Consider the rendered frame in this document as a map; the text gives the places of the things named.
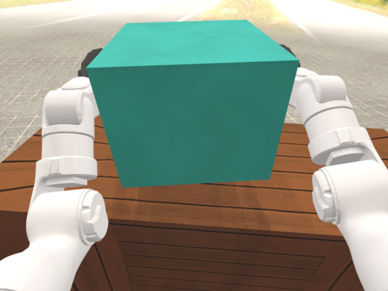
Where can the left robot forearm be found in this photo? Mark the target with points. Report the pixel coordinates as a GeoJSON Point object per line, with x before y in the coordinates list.
{"type": "Point", "coordinates": [68, 131]}

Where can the left robot upper arm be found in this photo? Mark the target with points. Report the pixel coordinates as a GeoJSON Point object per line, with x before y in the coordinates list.
{"type": "Point", "coordinates": [62, 227]}

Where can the left robot hand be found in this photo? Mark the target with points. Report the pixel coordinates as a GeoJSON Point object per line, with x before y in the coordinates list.
{"type": "Point", "coordinates": [88, 59]}

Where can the carton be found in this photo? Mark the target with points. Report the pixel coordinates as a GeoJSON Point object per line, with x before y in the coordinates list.
{"type": "Point", "coordinates": [192, 102]}

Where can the right robot forearm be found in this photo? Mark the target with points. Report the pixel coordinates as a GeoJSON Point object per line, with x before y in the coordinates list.
{"type": "Point", "coordinates": [331, 125]}

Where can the right robot hand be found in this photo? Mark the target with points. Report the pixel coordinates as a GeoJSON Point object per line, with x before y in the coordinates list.
{"type": "Point", "coordinates": [289, 50]}

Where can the right robot upper arm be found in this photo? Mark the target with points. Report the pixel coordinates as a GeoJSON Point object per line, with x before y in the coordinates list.
{"type": "Point", "coordinates": [354, 196]}

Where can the pedestal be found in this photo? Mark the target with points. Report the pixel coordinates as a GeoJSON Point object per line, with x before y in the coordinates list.
{"type": "Point", "coordinates": [262, 235]}

